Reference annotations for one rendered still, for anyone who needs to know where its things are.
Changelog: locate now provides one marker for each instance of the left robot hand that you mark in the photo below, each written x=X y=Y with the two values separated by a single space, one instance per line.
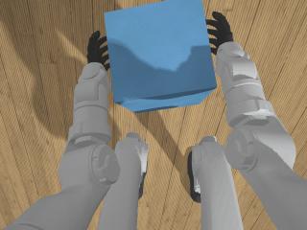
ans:
x=94 y=52

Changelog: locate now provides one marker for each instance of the robot left shin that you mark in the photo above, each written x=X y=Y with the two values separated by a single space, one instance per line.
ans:
x=120 y=143

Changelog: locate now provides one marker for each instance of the right robot hand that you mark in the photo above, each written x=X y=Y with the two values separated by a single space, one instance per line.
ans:
x=223 y=32

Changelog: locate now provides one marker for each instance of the right robot forearm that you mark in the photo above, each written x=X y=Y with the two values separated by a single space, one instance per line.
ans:
x=243 y=91

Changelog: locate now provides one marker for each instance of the robot shin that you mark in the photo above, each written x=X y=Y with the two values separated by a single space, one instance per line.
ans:
x=120 y=143
x=207 y=138

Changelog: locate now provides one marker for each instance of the carton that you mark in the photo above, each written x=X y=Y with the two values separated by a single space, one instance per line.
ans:
x=159 y=55

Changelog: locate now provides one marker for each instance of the robot right shin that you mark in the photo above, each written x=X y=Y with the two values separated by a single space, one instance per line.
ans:
x=207 y=138

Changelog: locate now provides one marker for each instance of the right robot upper arm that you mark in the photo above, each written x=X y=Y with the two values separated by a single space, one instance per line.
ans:
x=265 y=156

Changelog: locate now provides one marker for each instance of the left robot forearm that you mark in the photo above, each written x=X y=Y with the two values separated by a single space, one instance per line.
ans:
x=90 y=109

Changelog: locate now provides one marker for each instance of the left robot upper arm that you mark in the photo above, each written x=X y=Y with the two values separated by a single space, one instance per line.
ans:
x=85 y=176

